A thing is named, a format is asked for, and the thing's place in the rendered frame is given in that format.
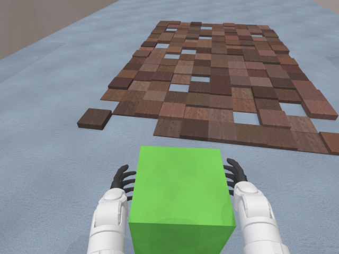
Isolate robot left hand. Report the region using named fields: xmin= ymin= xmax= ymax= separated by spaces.
xmin=110 ymin=165 xmax=136 ymax=201

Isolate robot right hand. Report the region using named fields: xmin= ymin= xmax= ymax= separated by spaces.
xmin=223 ymin=158 xmax=247 ymax=196

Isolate robot left forearm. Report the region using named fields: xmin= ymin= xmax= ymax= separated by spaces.
xmin=87 ymin=188 xmax=128 ymax=254

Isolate robot right forearm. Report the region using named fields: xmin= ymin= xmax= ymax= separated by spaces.
xmin=234 ymin=181 xmax=290 ymax=254

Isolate carton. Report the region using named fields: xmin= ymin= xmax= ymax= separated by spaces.
xmin=128 ymin=146 xmax=236 ymax=254

